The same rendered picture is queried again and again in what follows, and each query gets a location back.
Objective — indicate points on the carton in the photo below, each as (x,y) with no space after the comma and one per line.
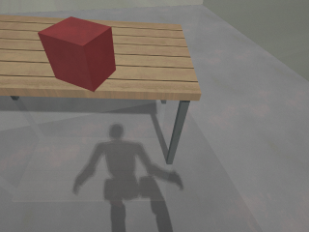
(79,51)

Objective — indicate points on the table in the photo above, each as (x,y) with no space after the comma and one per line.
(152,62)

